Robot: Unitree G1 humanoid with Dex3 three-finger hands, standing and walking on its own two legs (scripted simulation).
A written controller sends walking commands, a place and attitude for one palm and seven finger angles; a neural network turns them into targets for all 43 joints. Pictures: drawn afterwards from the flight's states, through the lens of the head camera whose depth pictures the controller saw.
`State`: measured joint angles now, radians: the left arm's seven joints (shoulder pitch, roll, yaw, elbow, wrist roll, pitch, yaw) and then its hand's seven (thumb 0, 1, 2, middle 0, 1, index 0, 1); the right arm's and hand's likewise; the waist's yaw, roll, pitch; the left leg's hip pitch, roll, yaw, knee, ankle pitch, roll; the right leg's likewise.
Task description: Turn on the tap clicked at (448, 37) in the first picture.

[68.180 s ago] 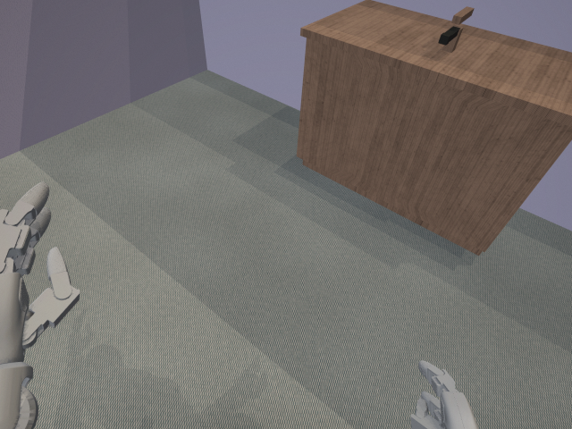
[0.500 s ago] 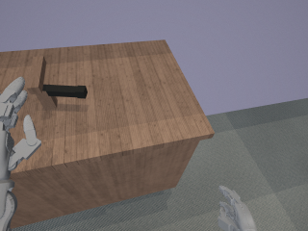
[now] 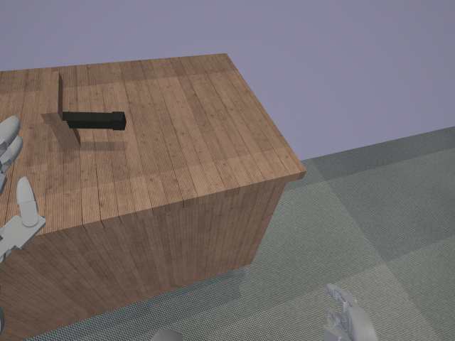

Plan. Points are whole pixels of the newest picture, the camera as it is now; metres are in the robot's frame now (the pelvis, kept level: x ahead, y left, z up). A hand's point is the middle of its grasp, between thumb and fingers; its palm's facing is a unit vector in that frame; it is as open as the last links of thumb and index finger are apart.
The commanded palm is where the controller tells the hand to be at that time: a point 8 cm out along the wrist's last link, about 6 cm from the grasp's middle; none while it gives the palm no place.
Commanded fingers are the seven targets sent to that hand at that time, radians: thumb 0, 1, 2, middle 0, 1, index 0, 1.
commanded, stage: bring the hand home and regain balance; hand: left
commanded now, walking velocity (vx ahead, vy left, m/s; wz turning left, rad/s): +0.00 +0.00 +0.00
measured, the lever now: (118, 121) +0.51 +0.27 +0.07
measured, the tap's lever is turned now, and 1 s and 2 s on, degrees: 75 75 75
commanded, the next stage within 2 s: come to a stop and stand still in 1.00 s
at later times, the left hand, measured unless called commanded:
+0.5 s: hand out of the picture +0.18 +0.31 +0.16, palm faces +0.41 -0.82 -0.40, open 7.4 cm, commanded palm +0.12 +0.34 +0.19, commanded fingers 0.00 0.90 0.90 -0.20 -0.30 -0.20 -0.30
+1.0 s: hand out of the picture +0.21 +0.31 +0.16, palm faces +0.40 -0.84 -0.36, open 7.5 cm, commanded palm +0.15 +0.34 +0.19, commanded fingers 0.00 0.90 0.90 -0.20 -0.30 -0.20 -0.30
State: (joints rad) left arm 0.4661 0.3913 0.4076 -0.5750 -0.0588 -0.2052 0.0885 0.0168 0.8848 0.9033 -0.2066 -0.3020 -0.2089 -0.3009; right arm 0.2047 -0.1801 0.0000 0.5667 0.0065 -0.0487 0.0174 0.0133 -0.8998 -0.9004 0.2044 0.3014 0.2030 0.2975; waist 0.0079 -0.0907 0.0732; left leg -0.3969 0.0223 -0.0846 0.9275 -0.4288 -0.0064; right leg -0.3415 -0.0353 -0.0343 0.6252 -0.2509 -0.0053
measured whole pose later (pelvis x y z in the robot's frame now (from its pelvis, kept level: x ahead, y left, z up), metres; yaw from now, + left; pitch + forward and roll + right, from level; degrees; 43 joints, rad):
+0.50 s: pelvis -0.03 +0.05 +0.01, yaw +1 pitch -3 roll +1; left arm 0.44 0.37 0.39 -0.42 -0.04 -0.20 0.11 0.02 0.88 0.90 -0.21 -0.30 -0.21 -0.30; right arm 0.24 -0.19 0.00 0.63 0.00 -0.13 -0.02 0.02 -0.90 -0.90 0.20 0.30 0.20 0.30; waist 0.01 -0.05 0.08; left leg -0.22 -0.03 0.03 0.53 -0.25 0.02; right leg -0.31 -0.01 0.01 0.60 -0.30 0.00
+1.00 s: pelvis +0.00 +0.06 +0.02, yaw +2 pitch -2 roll -1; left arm 0.42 0.34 0.34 -0.45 -0.04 -0.17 0.12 0.02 0.89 0.90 -0.21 -0.30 -0.21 -0.30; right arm 0.19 -0.20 0.01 0.59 0.01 -0.11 -0.01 0.01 -0.90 -0.90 0.20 0.30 0.20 0.30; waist 0.01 -0.01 0.09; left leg -0.18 -0.01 0.00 0.46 -0.26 0.02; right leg -0.18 0.01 -0.02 0.42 -0.21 -0.01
